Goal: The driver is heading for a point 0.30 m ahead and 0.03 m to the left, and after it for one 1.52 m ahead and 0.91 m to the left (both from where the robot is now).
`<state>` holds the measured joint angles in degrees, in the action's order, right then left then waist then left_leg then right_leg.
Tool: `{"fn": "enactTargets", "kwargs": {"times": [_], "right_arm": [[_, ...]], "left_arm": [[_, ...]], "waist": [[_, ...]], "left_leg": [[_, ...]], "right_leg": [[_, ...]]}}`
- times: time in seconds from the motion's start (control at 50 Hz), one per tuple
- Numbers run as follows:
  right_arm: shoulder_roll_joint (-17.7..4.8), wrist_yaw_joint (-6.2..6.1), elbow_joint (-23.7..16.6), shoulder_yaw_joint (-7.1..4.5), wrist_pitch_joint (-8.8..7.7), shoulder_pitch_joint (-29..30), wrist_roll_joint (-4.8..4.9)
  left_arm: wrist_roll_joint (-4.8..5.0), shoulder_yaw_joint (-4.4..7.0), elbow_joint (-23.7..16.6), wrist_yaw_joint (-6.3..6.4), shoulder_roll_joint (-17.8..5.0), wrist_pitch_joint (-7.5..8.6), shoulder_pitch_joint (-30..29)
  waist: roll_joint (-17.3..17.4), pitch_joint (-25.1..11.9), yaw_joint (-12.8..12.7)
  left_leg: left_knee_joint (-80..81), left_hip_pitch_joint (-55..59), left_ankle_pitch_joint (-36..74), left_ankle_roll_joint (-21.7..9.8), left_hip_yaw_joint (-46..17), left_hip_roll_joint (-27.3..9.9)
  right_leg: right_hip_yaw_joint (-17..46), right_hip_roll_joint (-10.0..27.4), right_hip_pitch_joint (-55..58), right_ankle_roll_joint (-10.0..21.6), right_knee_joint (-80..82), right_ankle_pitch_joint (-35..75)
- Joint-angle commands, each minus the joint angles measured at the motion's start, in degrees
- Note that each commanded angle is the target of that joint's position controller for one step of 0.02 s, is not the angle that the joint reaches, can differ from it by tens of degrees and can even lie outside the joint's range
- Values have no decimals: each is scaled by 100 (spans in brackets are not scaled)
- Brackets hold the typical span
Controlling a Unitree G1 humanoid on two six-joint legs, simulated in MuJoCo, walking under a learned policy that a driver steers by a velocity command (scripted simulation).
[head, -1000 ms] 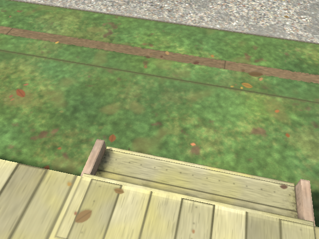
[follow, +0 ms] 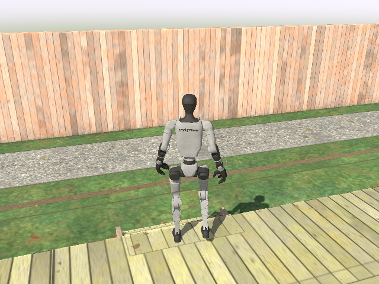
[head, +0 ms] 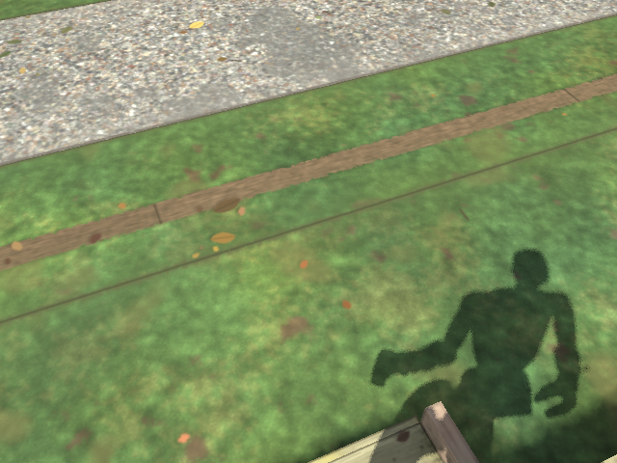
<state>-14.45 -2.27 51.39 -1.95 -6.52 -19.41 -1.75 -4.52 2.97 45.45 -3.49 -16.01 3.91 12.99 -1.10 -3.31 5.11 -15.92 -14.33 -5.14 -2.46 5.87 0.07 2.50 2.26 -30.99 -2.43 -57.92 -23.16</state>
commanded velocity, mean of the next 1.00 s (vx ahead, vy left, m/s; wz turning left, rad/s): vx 0.47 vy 0.00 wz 0.23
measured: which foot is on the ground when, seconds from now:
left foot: down 0.00-0.18, up 0.20-0.80, down 0.82-1.00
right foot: up 0.00-0.14, down 0.16-0.82, up 0.84-1.00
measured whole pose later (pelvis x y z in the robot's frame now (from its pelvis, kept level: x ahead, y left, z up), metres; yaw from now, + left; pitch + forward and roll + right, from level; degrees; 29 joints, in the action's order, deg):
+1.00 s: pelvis +0.41 +0.09 -0.20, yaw +19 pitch +0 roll +1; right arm -13.7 4.1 58.3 -2.1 -5.5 -27.4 -5.2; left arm -4.7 -0.5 49.3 -2.1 -14.8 5.5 16.0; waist -1.4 0.4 0.9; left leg -37.8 -16.6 -21.7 -5.8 1.0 5.4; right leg 4.7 5.1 -38.0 0.2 -88.2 -24.2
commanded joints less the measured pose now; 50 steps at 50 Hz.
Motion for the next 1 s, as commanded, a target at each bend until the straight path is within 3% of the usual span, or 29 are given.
{"fn": "enactTargets", "kwargs": {"times": [0.02, 0.16, 0.18, 0.2, 0.22, 0.26, 0.28, 0.34, 0.42, 0.44, 0.46, 0.5, 0.54, 0.6, 0.62, 0.66, 0.72, 0.76, 0.78, 0.8, 0.82, 0.84, 0.86, 0.88, 0.9, 0.92, 0.96, 0.98, 1.0], "right_arm": [[-911, 59, -301, -217, -114, 250, 15], [-663, 281, -302, -81, 10, 455, -45], [-284, 310, -261, 59, 12, 309, -120], [131, 368, -646, 183, -59, 521, -92], [-322, 349, -623, 64, -71, 994, -96], [-452, 244, -416, -2, -29, 752, -100], [-852, 419, -574, -305, 207, 566, 709], [-119, 601, -608, -97, 668, 435, 636], [-358, 540, -575, -225, 898, 354, 485], [-127, 642, -641, -25, 304, 138, -598], [-100, 581, -608, -54, 88, 333, -575], [-96, 541, -771, -50, 0, 897, -302], [9, 600, -909, -3, 54, 1347, -363], [366, 611, -1037, 138, 86, 1964, -239], [378, 669, -898, 180, 103, 1802, -189], [389, 727, -1030, 176, 267, 1766, -278], [-91, 708, -1046, 73, 385, 1634, -427], [81, 651, -833, 147, 345, 1670, -504], [59, 611, -578, 74, 286, 559, -427], [-443, 544, 47, -163, 180, -490, -363], [-915, 485, 382, -359, 133, -1471, -350], [-1366, 564, 575, -479, 234, -2928, -171], [-1485, 587, 824, -549, 264, -3548, -274], [-1274, 542, 915, -511, 219, -3650, -488], [-1256, 546, 606, -479, 119, -2859, -288], [-847, 578, 510, -346, 46, -1896, -256], [-316, 751, 310, -53, -13, -612, -432], [254, 666, 30, 177, -128, 180, -424], [169, 611, -207, 200, -181, 603, -219]], "left_arm": [[36, -14, -250, -60, -198, 6, 181], [306, 96, -403, 194, -429, 296, 445], [210, 151, -325, 254, -539, 367, 969], [250, 289, -233, 315, -1076, 403, 1455], [148, 288, -237, 366, -856, 422, 1660], [174, 183, -270, 350, -422, 387, 1241], [1218, 246, -200, 150, -645, 35, 850], [782, 272, -169, 33, -469, -326, 625], [687, 290, 58, 128, -442, -384, 694], [-593, 9, 121, 208, 59, 121, 954], [-626, -7, 284, 286, 305, 242, 1212], [-317, -45, 459, 357, 122, 280, 1499], [-58, -93, 555, 442, 2, 286, 1860], [-99, -329, 1100, 637, 362, 274, 2891], [-142, -371, 985, 584, 325, 265, 2532], [-334, -389, 907, 352, 235, 218, 2216], [-27, -403, 1011, 444, 71, 324, 2016], [2, -395, 1261, 604, -1, 203, 2414], [-443, -357, 1202, 526, -263, 158, 2405], [-174, -325, 1058, 488, -253, 122, 1942], [-134, -350, 1112, 319, -361, -20, 1830], [-245, -553, 1524, -22, 687, -65, 3765], [-171, -534, 1213, -300, 276, 53, 3338], [89, -315, 529, -314, -319, 246, 1562], [298, -272, -152, -204, -450, 433, 423], [301, -210, -296, -42, -527, 480, 62], [144, -335, -126, 210, -64, 325, 540], [-172, -517, 70, 235, 419, 209, 833], [-218, -528, 159, 156, 452, 106, 940]], "waist": [[509, 290, -238], [496, 83, -550], [31, -136, -724], [-1344, -79, -875], [-690, 459, -1231], [-343, 506, -872], [423, 294, -476], [-403, 43, -442], [-244, 441, -534], [-482, 1444, -518], [-216, 1240, -795], [123, 1037, -1013], [-10, 876, -1246], [-36, 1057, -1581], [320, 1043, -1396], [-130, 1140, -1228], [194, 1514, -976], [293, 1557, -1213], [128, 973, -706], [840, 593, -305], [1215, 355, 230], [2023, -1942, -135], [1297, -2964, 432], [838, -1414, 1029], [696, -761, 902], [335, -117, 427], [-152, 1098, -740], [-165, 1360, -1010], [158, 1488, -1019]], "left_leg": [[1109, -255, -1336, -1010, -1102, -1203], [-45, -642, -1818, -1014, -1201, -1376], [-986, -1029, -1764, -650, -881, -1028], [-2247, -2529, -2171, -91, -208, -67], [-3037, -3374, -2369, -149, -975, -82], [-3711, -3570, -1611, -194, -1029, -289], [-3117, -2978, -1166, -190, -689, -210], [-3339, -1432, -489, -32, -535, -282], [-3860, -1555, -69, -265, -772, -321], [-4288, -2787, 12, -235, -1202, -552], [-4199, -3579, -182, -211, -1557, -567], [-3916, -4005, -39, -95, -1442, -494], [-3579, -3827, 554, 21, -940, -505], [-1997, -4798, 2324, 71, -1163, -880], [-1106, -3265, 3446, -52, -854, -895], [-1941, -843, 3773, -122, -291, -558], [-1363, -1408, 2548, -177, -580, -791], [-410, -1831, 2270, -130, -614, -933], [-1839, -217, 3072, -101, -346, -701], [-941, 949, 2856, 105, 121, -314], [75, 2410, 3210, -137, 47, -360], [-2838, 6303, 6453, -1717, -1098, -1303], [-3057, 7245, 7011, -2440, -2107, -1686], [-2387, 6288, 5714, -2221, -2417, -1644], [-1981, 5299, 3953, -2396, -2949, -1897], [-1479, 3566, 2452, -2310, -3333, -1950], [-918, -307, 769, -2358, -3478, -2244], [-252, -1772, 133, -2019, -3136, -1728], [-61, -2806, -378, -1921, -2522, -1311]], "right_leg": [[-407, 84, 536, 59, 1171, 323], [-422, -33, 2796, 889, 3441, 1234], [233, 463, 3536, 1212, 3637, 1375], [2530, 1830, 4130, 2384, 4505, 941], [2939, 1902, 4131, 2351, 4901, 202], [1984, 1520, 3942, 1838, 4937, 143], [1196, 1042, 3858, 1250, 4444, 2626], [-59, 803, 2578, 1060, 4473, 4553], [-12, 1169, 2287, 1363, 4363, 3771], [563, 1687, 2488, 1834, 4366, 2647], [752, 1936, 3331, 1945, 4261, 2307], [465, 1788, 3908, 1799, 4099, 1949], [-101, 1326, 3842, 1575, 3970, 1511], [-24, 1474, 4656, 1434, 3480, 1638], [-844, 849, 3168, 1150, 3320, 1321], [-1049, 647, 744, 1118, 3610, 377], [-762, 984, 1687, 998, 3045, 457], [-580, 1126, 2943, 790, 2549, 681], [-852, 1176, 2439, 619, 1559, 2089], [-1335, 632, 2075, 395, 413, 1704], [-1380, 391, 1607, 159, -959, 1173], [-1184, -161, 7, -254, -4163, -2088], [-343, -354, -1076, -360, -5794, -2544], [-264, -393, -2746, -343, -6204, -2374], [-111, -230, -3836, -301, -6147, -2244], [211, 110, -3600, -119, -5075, -1553], [693, 573, -2081, 374, -3672, -821], [975, 984, -1365, 600, -1799, 870], [604, 881, -594, 518, -615, 1762]]}}
Velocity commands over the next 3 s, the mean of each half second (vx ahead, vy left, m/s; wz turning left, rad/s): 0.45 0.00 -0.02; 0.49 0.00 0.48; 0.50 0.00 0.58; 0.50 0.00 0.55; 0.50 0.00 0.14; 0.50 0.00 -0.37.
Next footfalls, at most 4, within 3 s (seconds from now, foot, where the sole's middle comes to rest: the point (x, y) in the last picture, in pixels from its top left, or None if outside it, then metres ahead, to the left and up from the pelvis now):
0.16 right None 0.09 -0.14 -0.78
0.82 left None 0.41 0.18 -0.95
1.26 right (269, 424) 0.78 0.07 -1.12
1.72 left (139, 411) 0.85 0.44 -1.12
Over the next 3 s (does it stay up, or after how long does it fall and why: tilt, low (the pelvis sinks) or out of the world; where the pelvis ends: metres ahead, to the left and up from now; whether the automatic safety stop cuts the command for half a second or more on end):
stays up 1.19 0.84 -0.34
